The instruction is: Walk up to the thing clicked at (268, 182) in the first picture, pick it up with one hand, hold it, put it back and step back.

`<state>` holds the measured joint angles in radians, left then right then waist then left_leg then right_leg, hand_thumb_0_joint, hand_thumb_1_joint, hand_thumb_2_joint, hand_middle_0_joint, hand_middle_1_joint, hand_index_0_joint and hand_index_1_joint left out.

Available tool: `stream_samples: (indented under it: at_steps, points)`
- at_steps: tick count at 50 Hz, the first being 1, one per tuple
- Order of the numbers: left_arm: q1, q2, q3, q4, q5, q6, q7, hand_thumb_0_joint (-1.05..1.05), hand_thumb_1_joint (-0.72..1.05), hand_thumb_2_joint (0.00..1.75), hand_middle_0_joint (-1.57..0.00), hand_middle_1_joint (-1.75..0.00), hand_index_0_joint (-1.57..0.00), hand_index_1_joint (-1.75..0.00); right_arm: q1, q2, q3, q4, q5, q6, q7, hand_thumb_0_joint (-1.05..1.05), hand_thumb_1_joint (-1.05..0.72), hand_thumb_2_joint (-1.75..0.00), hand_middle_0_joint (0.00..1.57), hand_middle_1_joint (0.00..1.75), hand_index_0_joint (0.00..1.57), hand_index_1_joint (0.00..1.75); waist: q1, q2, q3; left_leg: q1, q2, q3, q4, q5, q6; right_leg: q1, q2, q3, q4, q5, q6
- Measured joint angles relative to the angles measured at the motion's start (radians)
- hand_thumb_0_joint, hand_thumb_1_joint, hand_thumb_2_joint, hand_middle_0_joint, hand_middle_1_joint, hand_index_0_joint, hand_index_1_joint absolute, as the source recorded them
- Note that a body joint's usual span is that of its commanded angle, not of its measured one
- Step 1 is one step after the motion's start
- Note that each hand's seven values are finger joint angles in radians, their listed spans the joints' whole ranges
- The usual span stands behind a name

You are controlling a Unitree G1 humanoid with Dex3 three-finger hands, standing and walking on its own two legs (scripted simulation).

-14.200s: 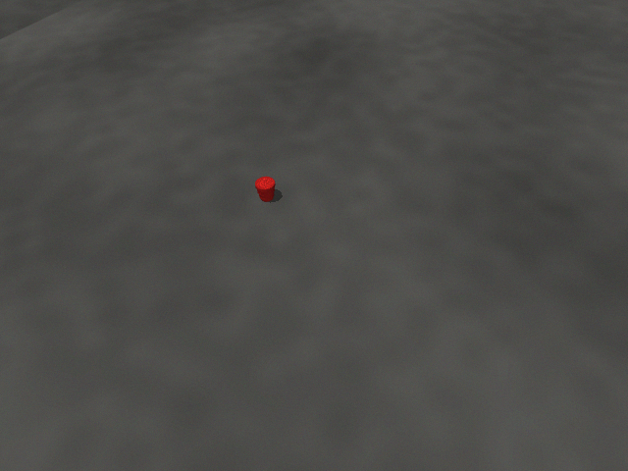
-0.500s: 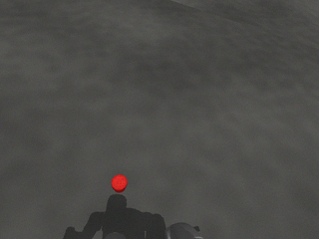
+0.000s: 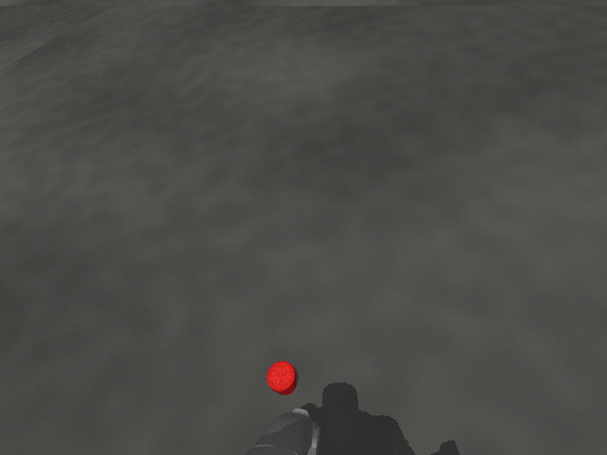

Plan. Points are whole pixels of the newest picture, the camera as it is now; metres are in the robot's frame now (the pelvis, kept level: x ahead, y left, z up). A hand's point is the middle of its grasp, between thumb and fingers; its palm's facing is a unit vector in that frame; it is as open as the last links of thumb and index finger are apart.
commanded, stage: walk up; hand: left
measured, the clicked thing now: (283, 380) +0.45 +0.23 -0.72
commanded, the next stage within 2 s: none
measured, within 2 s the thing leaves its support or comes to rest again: neither
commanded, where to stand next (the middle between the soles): +0.07 +0.05 m, yaw -2 degrees
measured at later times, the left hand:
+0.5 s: hand out of the picture +0.12 +0.35 -0.16, palm faces +0.00 -0.94 -0.35, open 7.3 cm
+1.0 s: hand out of the picture +0.12 +0.30 -0.13, palm faces -0.05 -0.92 -0.39, open 7.3 cm
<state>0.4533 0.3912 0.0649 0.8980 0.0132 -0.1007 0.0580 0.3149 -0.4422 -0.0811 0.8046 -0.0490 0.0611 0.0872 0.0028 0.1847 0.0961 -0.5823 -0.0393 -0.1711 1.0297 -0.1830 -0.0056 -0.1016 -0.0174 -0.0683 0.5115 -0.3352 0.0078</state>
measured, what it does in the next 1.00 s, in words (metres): steps on the spot: left foot, then right foot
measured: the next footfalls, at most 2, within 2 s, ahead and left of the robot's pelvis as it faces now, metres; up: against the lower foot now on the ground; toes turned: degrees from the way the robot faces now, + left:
left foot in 0.22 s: +0.12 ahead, +0.18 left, +0.00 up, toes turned +2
right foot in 0.72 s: +0.11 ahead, -0.05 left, +0.00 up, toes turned -1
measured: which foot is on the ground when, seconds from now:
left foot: up 0.00-0.20, down 0.22-0.76, up 0.78-1.00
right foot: down 0.00-0.24, up 0.26-0.70, down 0.72-1.00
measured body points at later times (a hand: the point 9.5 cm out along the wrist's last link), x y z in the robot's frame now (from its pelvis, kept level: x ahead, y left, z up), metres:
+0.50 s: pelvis +0.06 +0.08 +0.00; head +0.09 +0.11 +0.45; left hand +0.12 +0.40 -0.13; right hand +0.15 -0.24 -0.08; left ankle +0.08 +0.18 -0.73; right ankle +0.13 -0.09 -0.66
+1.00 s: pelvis +0.01 +0.04 +0.00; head +0.04 +0.03 +0.44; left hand +0.12 +0.35 -0.11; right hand +0.06 -0.27 -0.13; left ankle +0.02 +0.16 -0.71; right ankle +0.07 -0.05 -0.73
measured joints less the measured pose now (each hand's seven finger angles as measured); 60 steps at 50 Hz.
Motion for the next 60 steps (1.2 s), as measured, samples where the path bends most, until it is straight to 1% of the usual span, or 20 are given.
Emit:
stream_samples:
  at_steps: [5,10,11,12,13,15,18,23,27,31,36,38,41,43,47,52,54,55,58,60]
  points:
    - [-0.031,0.016,0.001,-0.05,-0.005,0.006,0.029,0.01,0.9,0.9,-0.2,-0.3,-0.21,-0.3,-0.034,0.02,0.007,-0.016,-0.023,0.033,0.016,0.0,-0.91,-0.89,0.21,0.3,0.2,0.3,0.001,-0.015,0.037,0.045,0.016,0.06,-0.096,-0.076,0.015,-0.038,-0.045,-0.004,0.076,-0.056,0.021]
    - [-0.058,0.046,-0.013,-0.1,-0.003,0.012,0.037,0.01,0.9,0.9,-0.21,-0.3,-0.21,-0.3,-0.096,0.016,0.0,-0.035,-0.016,0.033,0.021,0.0,-0.91,-0.89,0.21,0.3,0.21,0.3,0.008,-0.054,0.061,0.133,0.06,0.144,-0.256,-0.132,0.046,-0.09,-0.088,-0.009,0.168,-0.12,0.054]
    - [-0.066,0.057,-0.015,-0.104,-0.004,0.016,0.035,0.01,0.9,0.9,-0.21,-0.3,-0.21,-0.3,-0.111,0.019,-0.003,-0.038,-0.013,0.022,0.019,0.0,-0.91,-0.89,0.21,0.3,0.21,0.3,0.009,-0.078,0.07,0.159,0.051,0.154,-0.302,-0.108,0.042,-0.106,-0.108,-0.003,0.21,-0.14,0.053]
    - [-0.085,0.068,-0.015,-0.1,-0.007,0.024,0.033,0.01,0.9,0.9,-0.2,-0.3,-0.21,-0.3,-0.13,0.028,-0.007,-0.04,-0.01,0.006,0.013,0.0,-0.91,-0.89,0.21,0.3,0.2,0.3,0.011,-0.12,0.093,0.173,0.023,0.175,-0.309,-0.103,0.035,-0.131,-0.14,0.022,0.278,-0.147,0.034]
    - [-0.103,0.068,-0.014,-0.099,-0.006,0.035,0.026,0.01,0.9,0.9,-0.2,-0.3,-0.21,-0.3,-0.137,0.029,-0.008,-0.048,0.001,-0.017,0.006,0.0,-0.91,-0.89,0.21,0.3,0.2,0.3,0.015,-0.143,0.111,0.181,0.007,0.187,-0.301,-0.109,0.033,-0.167,-0.139,0.066,0.376,-0.174,0.013]
    - [-0.126,0.049,-0.026,-0.092,-0.004,0.051,0.008,0.01,0.9,0.9,-0.2,-0.3,-0.21,-0.3,-0.123,0.022,-0.005,-0.057,0.038,-0.058,-0.006,0.0,-0.91,-0.89,0.21,0.3,0.21,0.3,0.007,-0.135,0.109,0.195,0.012,0.173,-0.29,-0.126,0.041,-0.232,-0.063,0.119,0.56,-0.211,-0.024]
    - [-0.126,0.041,-0.043,-0.082,-0.008,0.055,-0.021,0.01,0.91,0.9,-0.2,-0.3,-0.21,-0.3,-0.089,0.034,0.008,-0.045,0.059,-0.08,-0.028,0.0,-0.91,-0.89,0.21,0.3,0.21,0.3,0.004,-0.164,0.068,0.267,0.02,0.177,-0.365,-0.113,0.044,-0.32,-0.007,0.143,0.687,-0.138,-0.044]
    - [-0.137,0.039,-0.031,-0.069,-0.02,0.068,-0.044,0.01,0.91,0.9,-0.2,-0.3,-0.21,-0.3,-0.035,0.052,0.033,-0.024,0.056,-0.126,-0.063,0.0,-0.91,-0.89,0.21,0.3,0.21,0.3,-0.007,-0.244,0.038,0.365,0.017,0.191,-0.464,-0.09,0.046,-0.396,0.007,0.181,0.603,-0.009,-0.03]
    - [-0.183,0.023,-0.029,-0.051,-0.031,0.089,-0.043,0.01,0.91,0.9,-0.2,-0.3,-0.21,-0.3,-0.044,0.058,0.044,0.0,0.047,-0.125,-0.085,0.0,-0.91,-0.89,0.21,0.3,0.21,0.3,-0.001,-0.273,0.063,0.383,0.026,0.209,-0.475,-0.088,0.044,-0.407,0.015,0.191,0.477,0.042,-0.023]
    - [-0.232,0.001,-0.039,-0.04,-0.029,0.115,-0.047,0.01,0.91,0.9,-0.2,-0.3,-0.21,-0.3,-0.077,0.058,0.048,0.001,0.046,-0.102,-0.095,0.0,-0.91,-0.89,0.21,0.3,0.21,0.3,-0.002,-0.264,0.095,0.351,0.036,0.227,-0.445,-0.093,0.038,-0.37,0.021,0.163,0.369,0.041,-0.022]
    - [-0.256,-0.012,-0.038,-0.03,-0.004,0.137,-0.062,0.01,0.91,0.9,-0.2,-0.3,-0.21,-0.3,-0.115,0.048,0.051,-0.002,0.052,-0.074,-0.1,0.0,-0.9,-0.89,0.21,0.3,0.21,0.3,0.001,-0.223,0.089,0.263,0.063,0.259,-0.336,-0.137,0.022,-0.24,0.027,0.097,0.204,0.014,-0.031]
    - [-0.271,-0.03,-0.032,-0.019,0.01,0.133,-0.066,0.01,0.91,0.9,-0.2,-0.3,-0.21,-0.3,-0.138,0.035,0.047,0.01,0.058,-0.067,-0.104,0.0,-0.9,-0.89,0.21,0.3,0.21,0.3,-0.007,-0.153,0.111,0.24,0.11,0.233,-0.278,-0.152,0.02,-0.219,0.072,0.071,0.177,0.031,-0.041]
    - [-0.273,-0.018,-0.026,-0.032,0.017,0.127,-0.074,0.01,0.91,0.9,-0.2,-0.3,-0.21,-0.3,-0.139,0.057,0.056,0.038,0.059,-0.061,-0.117,0.0,-0.91,-0.89,0.21,0.3,0.21,0.3,-0.001,-0.164,0.104,0.207,0.068,0.201,-0.172,-0.338,0.024,-0.228,0.062,0.08,0.184,0.04,-0.061]
    - [-0.276,-0.015,-0.02,-0.041,0.019,0.13,-0.075,0.01,0.91,0.9,-0.2,-0.3,-0.21,-0.3,-0.129,0.064,0.063,0.059,0.058,-0.061,-0.113,0.0,-0.91,-0.89,0.21,0.3,0.21,0.3,0.006,-0.177,0.089,0.197,0.041,0.189,-0.113,-0.372,0.027,-0.226,0.049,0.088,0.162,0.058,-0.066]
    - [-0.278,-0.022,-0.015,-0.054,0.023,0.123,-0.076,0.01,0.91,0.9,-0.2,-0.3,-0.21,-0.3,-0.095,0.055,0.066,0.097,0.049,-0.065,-0.103,0.0,-0.91,-0.89,0.21,0.3,0.21,0.3,0.017,-0.17,0.049,0.214,0.031,0.173,-0.109,-0.312,0.02,-0.221,0.052,0.081,0.099,0.102,-0.07]
    - [-0.256,-0.016,-0.014,-0.063,0.024,0.122,-0.093,0.01,0.9,0.9,-0.2,-0.3,-0.21,-0.3,-0.033,0.044,0.062,0.144,0.034,-0.086,-0.09,0.0,-0.91,-0.89,0.21,0.3,0.21,0.3,0.018,-0.185,-0.006,0.311,0.034,0.19,-0.32,-0.305,0.018,-0.213,0.05,0.055,0.063,0.12,-0.078]
    - [-0.246,-0.007,-0.015,-0.055,0.018,0.129,-0.099,0.01,0.9,0.9,-0.2,-0.3,-0.21,-0.3,-0.015,0.046,0.054,0.159,0.027,-0.1,-0.088,0.0,-0.91,-0.89,0.21,0.3,0.21,0.3,0.013,-0.209,-0.018,0.362,0.021,0.2,-0.441,-0.174,0.03,-0.215,0.036,0.052,0.083,0.109,-0.069]
    - [-0.24,-0.003,-0.014,-0.045,0.015,0.135,-0.099,0.01,0.9,0.9,-0.2,-0.3,-0.21,-0.3,-0.009,0.05,0.049,0.164,0.022,-0.105,-0.089,0.0,-0.91,-0.89,0.21,0.3,0.21,0.3,0.013,-0.229,-0.02,0.379,0.009,0.209,-0.469,-0.114,0.032,-0.217,0.026,0.062,0.105,0.079,-0.064]
    - [-0.209,-0.011,-0.014,-0.002,0.013,0.149,-0.099,0.01,0.91,0.9,-0.2,-0.3,-0.21,-0.3,0.025,0.047,0.042,0.156,0.009,-0.117,-0.085,0.0,-0.91,-0.89,0.21,0.3,0.21,0.3,-0.009,-0.234,-0.059,0.39,0.012,0.209,-0.492,-0.109,0.049,-0.27,0.049,0.097,0.25,-0.078,-0.042]
    - [-0.198,-0.005,-0.013,0.016,0.011,0.145,-0.105,0.01,0.91,0.9,-0.2,-0.3,-0.21,-0.3,0.034,0.049,0.041,0.155,0.011,-0.123,-0.086,0.0,-0.91,-0.89,0.21,0.3,0.21,0.3,-0.023,-0.233,-0.054,0.415,0.023,0.2,-0.528,-0.093,0.051,-0.297,0.058,0.117,0.333,-0.073,-0.034]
